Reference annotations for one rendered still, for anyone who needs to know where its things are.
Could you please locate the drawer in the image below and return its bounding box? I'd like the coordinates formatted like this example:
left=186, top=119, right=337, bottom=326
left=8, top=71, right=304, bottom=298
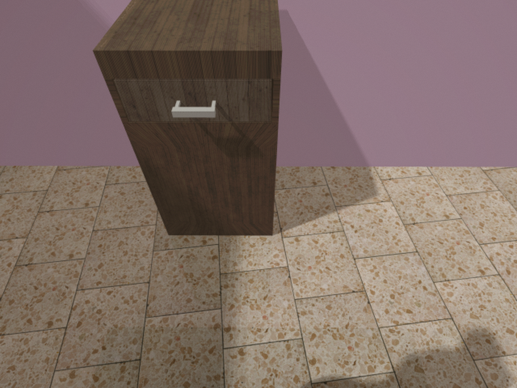
left=114, top=78, right=271, bottom=121

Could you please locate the handle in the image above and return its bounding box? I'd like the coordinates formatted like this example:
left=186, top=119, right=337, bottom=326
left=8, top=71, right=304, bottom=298
left=171, top=100, right=216, bottom=117

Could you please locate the cabinet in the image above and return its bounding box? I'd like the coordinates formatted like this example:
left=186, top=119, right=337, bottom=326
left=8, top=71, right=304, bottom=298
left=93, top=0, right=282, bottom=236

